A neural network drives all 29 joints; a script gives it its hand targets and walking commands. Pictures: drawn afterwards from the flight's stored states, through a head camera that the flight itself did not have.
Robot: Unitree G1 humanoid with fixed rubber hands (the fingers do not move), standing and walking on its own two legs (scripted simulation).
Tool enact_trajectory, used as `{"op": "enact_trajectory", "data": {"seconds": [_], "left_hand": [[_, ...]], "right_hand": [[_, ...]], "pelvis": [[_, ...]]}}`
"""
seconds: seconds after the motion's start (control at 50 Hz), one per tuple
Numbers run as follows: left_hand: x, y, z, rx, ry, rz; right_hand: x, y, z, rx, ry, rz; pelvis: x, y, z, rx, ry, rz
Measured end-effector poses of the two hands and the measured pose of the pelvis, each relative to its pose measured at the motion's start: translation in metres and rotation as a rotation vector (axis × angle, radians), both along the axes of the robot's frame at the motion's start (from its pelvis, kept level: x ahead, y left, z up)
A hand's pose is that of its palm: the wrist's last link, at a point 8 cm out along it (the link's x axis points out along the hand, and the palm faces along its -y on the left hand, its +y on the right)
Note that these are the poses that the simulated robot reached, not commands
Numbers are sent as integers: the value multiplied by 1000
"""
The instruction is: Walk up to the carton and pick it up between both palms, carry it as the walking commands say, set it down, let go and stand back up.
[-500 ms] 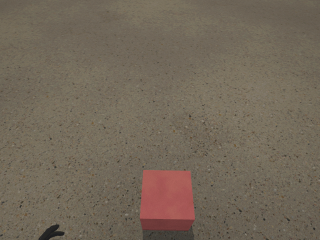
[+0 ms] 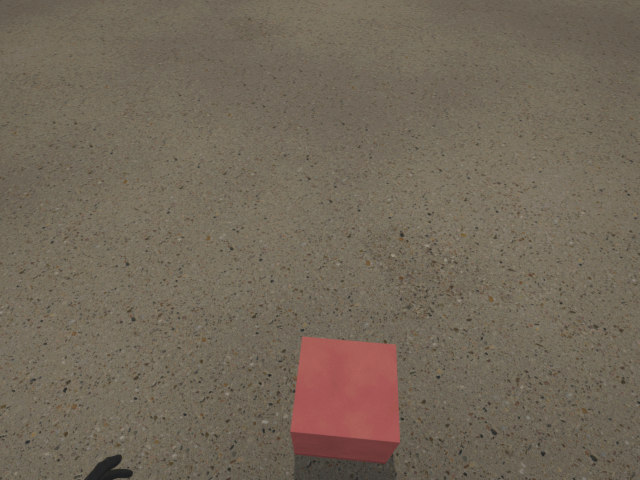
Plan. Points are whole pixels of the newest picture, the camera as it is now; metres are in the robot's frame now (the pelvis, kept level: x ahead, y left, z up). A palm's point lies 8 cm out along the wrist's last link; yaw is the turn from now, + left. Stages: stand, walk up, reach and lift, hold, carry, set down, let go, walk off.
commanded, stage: walk up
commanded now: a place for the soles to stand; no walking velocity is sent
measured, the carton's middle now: (344, 400) +0.42 -0.05 -0.64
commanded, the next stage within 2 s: reach and lift in 0.46 s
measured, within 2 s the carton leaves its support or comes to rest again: neither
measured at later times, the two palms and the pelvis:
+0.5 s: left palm out of the picture +0.12 +0.31 -0.10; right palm out of the picture +0.10 -0.31 -0.11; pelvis +0.00 +0.00 +0.00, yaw +1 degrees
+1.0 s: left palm (169, 416) +0.24 +0.24 -0.15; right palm (517, 442) +0.22 -0.28 -0.16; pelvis +0.00 -0.02 -0.06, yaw -3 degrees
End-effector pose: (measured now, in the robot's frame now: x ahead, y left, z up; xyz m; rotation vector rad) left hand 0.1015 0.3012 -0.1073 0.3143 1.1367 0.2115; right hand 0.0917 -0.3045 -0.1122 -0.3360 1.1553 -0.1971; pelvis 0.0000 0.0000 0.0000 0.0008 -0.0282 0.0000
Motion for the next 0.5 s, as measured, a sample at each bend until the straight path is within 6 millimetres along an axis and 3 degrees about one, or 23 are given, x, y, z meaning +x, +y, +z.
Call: {"op": "enact_trajectory", "data": {"seconds": [0.24, 0.4, 0.5], "left_hand": [[-11, 0, 0, 8, 13, 38], [6, 4, 2, -1, -38, 36], [17, 5, 5, -12, -72, 45]], "right_hand": [[-1, -7, -4, -4, 25, 16], [-7, -5, -1, -24, 48, 30], [8, -4, 4, -10, 1, -7]], "pelvis": [[1, -4, -2, -6, -2, 25], [2, 0, -1, -5, -6, 35], [1, -2, -5, -11, 15, 24]]}}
